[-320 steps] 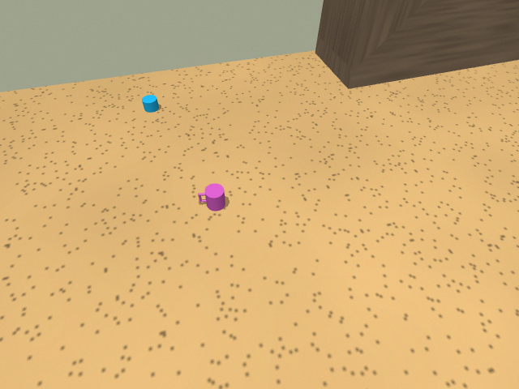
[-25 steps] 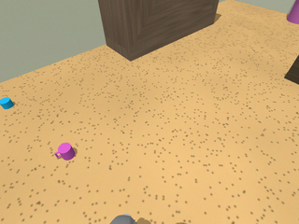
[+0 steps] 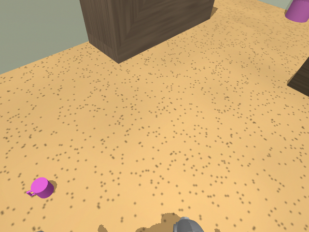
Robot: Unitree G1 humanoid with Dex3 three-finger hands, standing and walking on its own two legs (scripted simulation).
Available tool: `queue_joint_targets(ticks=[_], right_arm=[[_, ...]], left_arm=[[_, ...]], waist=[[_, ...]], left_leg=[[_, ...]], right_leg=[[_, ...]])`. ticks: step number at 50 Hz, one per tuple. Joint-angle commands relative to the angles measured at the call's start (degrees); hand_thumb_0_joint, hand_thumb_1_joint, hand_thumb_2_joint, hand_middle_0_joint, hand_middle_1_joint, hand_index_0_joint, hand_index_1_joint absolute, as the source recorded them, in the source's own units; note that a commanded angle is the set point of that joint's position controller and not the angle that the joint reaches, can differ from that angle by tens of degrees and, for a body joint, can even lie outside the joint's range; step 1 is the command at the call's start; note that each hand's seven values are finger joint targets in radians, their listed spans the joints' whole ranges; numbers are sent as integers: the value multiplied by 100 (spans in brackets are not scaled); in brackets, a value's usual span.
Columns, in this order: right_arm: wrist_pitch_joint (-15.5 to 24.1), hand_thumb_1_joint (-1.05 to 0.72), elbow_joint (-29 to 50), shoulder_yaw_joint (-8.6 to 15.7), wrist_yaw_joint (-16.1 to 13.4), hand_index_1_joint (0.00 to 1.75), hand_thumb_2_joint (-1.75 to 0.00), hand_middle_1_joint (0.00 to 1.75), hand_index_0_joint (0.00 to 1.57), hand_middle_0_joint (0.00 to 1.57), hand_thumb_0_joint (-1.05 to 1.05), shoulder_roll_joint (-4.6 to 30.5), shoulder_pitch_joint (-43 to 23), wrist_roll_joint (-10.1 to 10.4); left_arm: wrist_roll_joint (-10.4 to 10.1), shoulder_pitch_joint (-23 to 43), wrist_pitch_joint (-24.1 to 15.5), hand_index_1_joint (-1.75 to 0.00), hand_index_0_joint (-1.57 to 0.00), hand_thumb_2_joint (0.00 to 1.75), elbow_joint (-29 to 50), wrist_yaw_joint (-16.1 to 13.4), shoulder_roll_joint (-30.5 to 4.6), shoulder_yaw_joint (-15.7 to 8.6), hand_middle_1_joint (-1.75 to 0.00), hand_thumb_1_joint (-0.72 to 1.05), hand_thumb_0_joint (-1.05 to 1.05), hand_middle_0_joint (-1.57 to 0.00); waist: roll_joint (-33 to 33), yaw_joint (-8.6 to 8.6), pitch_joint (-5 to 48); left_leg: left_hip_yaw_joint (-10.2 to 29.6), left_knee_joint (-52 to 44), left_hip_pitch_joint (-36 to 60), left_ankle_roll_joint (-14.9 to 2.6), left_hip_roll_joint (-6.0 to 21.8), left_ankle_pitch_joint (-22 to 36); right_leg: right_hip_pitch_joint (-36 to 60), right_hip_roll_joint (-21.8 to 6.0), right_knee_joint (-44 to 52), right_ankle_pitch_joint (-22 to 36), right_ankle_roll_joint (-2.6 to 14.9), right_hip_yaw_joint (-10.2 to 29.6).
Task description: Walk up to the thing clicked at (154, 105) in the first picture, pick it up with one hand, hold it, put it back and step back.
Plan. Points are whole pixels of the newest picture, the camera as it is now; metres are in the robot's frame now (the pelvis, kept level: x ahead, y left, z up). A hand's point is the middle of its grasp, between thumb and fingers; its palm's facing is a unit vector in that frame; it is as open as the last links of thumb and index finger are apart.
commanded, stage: walk up
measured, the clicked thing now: out of the picture +0.96 +1.43 -0.74
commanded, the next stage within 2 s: none
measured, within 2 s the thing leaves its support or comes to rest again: neither
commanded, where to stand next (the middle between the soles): +0.92 +0.01 m, yaw +0 degrees
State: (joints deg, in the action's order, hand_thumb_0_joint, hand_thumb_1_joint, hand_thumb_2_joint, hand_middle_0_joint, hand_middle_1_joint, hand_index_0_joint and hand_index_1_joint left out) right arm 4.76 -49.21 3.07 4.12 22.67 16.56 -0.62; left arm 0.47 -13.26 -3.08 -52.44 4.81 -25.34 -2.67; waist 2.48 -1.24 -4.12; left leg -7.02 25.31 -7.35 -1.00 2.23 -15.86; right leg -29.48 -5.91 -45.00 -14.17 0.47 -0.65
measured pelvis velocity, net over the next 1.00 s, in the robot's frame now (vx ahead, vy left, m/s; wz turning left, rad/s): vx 0.47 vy -0.02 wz -0.02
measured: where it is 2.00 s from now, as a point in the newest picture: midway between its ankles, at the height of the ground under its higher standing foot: (148, 141)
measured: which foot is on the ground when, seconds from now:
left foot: down 0.00-0.14, up 0.16-0.54, down 0.56-1.00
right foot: up 0.00-0.10, down 0.12-0.58, up 0.60-0.96, down 0.98-1.00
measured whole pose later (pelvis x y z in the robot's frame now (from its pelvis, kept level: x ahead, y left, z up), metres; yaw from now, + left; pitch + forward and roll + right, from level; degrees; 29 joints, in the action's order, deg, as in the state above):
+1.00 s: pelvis +0.47 -0.02 -0.02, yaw -1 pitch -2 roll +1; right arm 2.9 -49.5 3.1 3.7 24.9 20.6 -0.3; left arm 1.1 -14.3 -4.4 -52.7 4.0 -25.0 -3.7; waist -1.2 -1.7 -3.3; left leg -6.8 36.7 -8.2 -0.7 4.4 -25.1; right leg -22.2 -3.6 -33.0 -8.6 1.2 -3.9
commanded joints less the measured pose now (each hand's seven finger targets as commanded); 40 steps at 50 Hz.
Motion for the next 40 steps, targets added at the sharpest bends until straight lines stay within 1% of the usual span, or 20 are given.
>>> queue_joint_targets(ticks=[1, 4, 5, 6, 7, 8, 10, 12, 14, 19, 22, 25, 27, 28, 29, 30, 32, 34, 36, 40], right_arm=[[162, -90, 445, 494, -98, 30, -90, 30, 20, 20, 0, 1663, -267, 36], [95, -90, 461, 467, -139, 30, -90, 30, 20, 20, 0, 1609, -293, 40], [94, -90, 477, 389, -157, 30, -90, 30, 20, 20, 0, 1421, -210, 32], [94, -90, 488, 275, -153, 30, -90, 30, 20, 20, 0, 1129, 72, 24], [77, -90, 587, 140, -150, 30, -90, 30, 20, 20, 0, 771, 313, 52], [13, -90, 485, 294, -208, 30, -90, 30, 20, 20, 0, 1365, 87, 63], [-6, -90, 287, 304, -219, 30, -90, 30, 20, 20, 0, 1477, -87, 140], [-43, -90, 89, 277, -166, 30, -90, 30, 20, 20, 0, 1344, 220, 118], [-83, -90, 22, 308, -85, 30, -90, 30, 20, 20, 0, 1308, 301, 38], [-100, -90, 271, 335, 58, 30, -90, 30, 20, 20, 0, 1146, -369, -55], [-27, -90, 381, 336, 95, 30, -90, 30, 20, 20, 0, 1052, -679, -61], [2, -90, 271, 411, 87, 30, -90, 30, 20, 20, 0, 1104, -354, -45], [41, -90, 11, 551, -4, 30, -90, 30, 20, 20, 0, 1432, 532, -95], [76, -90, -66, 689, -87, 30, -90, 30, 20, 20, 0, 1854, 1088, -180], [106, -90, 155, 746, -142, 30, -90, 30, 20, 20, 0, 2188, 1086, -114], [79, -90, 204, 776, -136, 30, -90, 30, 20, 20, 0, 2263, 824, 118], [72, -90, 329, 578, -188, 30, -90, 30, 20, 20, 0, 1805, 191, 106], [105, -90, 378, 464, -196, 30, -90, 30, 20, 20, 0, 1572, 6, 113], [133, -90, 425, 451, -192, 30, -90, 30, 20, 20, 0, 1554, -20, 59], [149, -90, 498, 484, -148, 30, -90, 30, 20, 20, 0, 1685, -28, 29]], left_arm=[[19, 214, -169, -30, -20, 90, 404, 71, -909, -356, -30, 90, 0, -20], [43, -60, -221, -30, -20, 90, 265, 22, -919, -410, -30, 90, 0, -20], [48, -549, -259, -30, -20, 90, 119, -41, -1101, -496, -30, 90, 0, -20], [74, -1163, -310, -30, -20, 90, -1, -123, -1403, -628, -30, 90, 0, -20], [71, -1509, -350, -30, -20, 90, 90, -220, -1930, -750, -30, 90, 0, -20], [-40, -1392, -336, -30, -20, 90, 153, -232, -2096, -711, -30, 90, 0, -20], [-118, -675, -321, -30, -20, 90, 355, -276, -1726, -613, -30, 90, 0, -20], [-95, -393, -333, -30, -20, 90, 430, -293, -1421, -511, -30, 90, 0, -20], [-59, -427, -375, -30, -20, 90, 505, -289, -1321, -474, -30, 90, 0, -20], [3, -454, -415, -30, -20, 90, 665, -270, -1428, -523, -30, 90, 0, -20], [-3, -582, -396, -30, -20, 90, 654, -252, -1418, -496, -30, 90, 0, -20], [-7, -269, -335, -30, -20, 90, 707, -259, -1524, -486, -30, 90, 0, -20], [22, -438, -318, -30, -20, 90, 722, -276, -1218, -335, -30, 90, 0, -20], [-41, -722, -294, -30, -20, 90, 737, -294, -829, -196, -30, 90, 0, -20], [-105, -855, -253, -30, -20, 90, 733, -305, -750, -195, -30, 90, 0, -20], [-49, -658, -220, -30, -20, 90, 627, -380, -1311, -279, -30, 90, 0, -20], [-102, -785, -221, -30, -20, 90, 424, -343, -1266, -252, -30, 90, 0, -20], [-89, -1051, -192, -30, -20, 90, 228, -288, -1209, -282, -30, 90, 0, -20], [-38, -954, -157, -30, -20, 90, 220, -207, -1078, -266, -30, 90, 0, -20], [29, -353, -143, -30, -20, 90, 407, -70, -990, -303, -30, 90, 0, -20]], waist=[[-1026, 45, 68], [-657, 304, 332], [-170, 578, 661], [803, 829, 1026], [1795, 834, 1123], [1146, 857, 979], [390, 580, 350], [526, 273, 211], [487, 248, 230], [381, 396, 24], [294, 438, 121], [177, 86, 205], [-588, -356, 647], [-1749, -566, 949], [-1992, -479, 873], [-1188, -437, 754], [-817, -102, 230], [-1116, 74, 227], [-1132, 77, 198], [-1106, -34, -26]], left_leg=[[783, -1230, -441, -999, 1226, -486], [549, -245, -643, -828, 1188, 302], [356, 774, -867, -655, 961, 953], [-23, 2403, -1521, -460, 460, 745], [133, 3803, -2730, -193, -244, -1295], [681, 4451, -3126, -135, -196, -1444], [1209, 4514, -3124, -175, 213, -673], [1158, 3774, -2631, -142, 373, -383], [996, 3317, -2437, -26, 341, -230], [666, 1776, -2391, 110, 450, 289], [432, 1045, -1955, 43, 316, 763], [204, 741, -910, -72, 181, 879], [285, 666, 690, -301, -27, 394], [1742, -24, 1372, -673, 901, -878], [4353, -1120, 1583, -1136, 2148, -1831], [4476, -1231, 995, -1476, 2362, -1984], [2869, -1170, 260, -1159, 1793, -1098], [1905, -1074, -112, -1068, 1564, -75], [1435, -1105, -316, -1129, 1432, 263], [1243, -1333, -487, -1260, 1404, -598]], right_leg=[[522, 13, 942, 879, 40, -174], [1618, 240, 1307, 826, 125, -466], [2503, 326, 1309, 553, 224, -392], [3440, 31, 1811, -389, 381, 203], [4045, -1409, 2616, -1216, 732, 2739], [3738, -1945, 3169, -1421, 1214, 4000], [2877, -1569, 3090, -906, 1344, 2745], [2193, -1129, 3113, -541, 1094, 1717], [2073, -978, 3093, 221, 1182, 1152], [1912, -996, 3277, -569, 1248, 693], [2028, -853, 2906, 281, 1085, 341], [1546, -865, 2430, 283, 971, 165], [901, -487, 709, 1260, 719, -167], [21, 51, -1125, 646, 438, -568], [-1080, 895, -2067, -1461, 234, -238], [-965, 471, -2506, -1496, 299, 452], [-737, 172, -2232, -724, 251, 666], [-396, -72, -1627, -552, 166, 430], [-122, -113, -1030, -424, 23, 269], [-66, -150, 110, -48, -20, -16]])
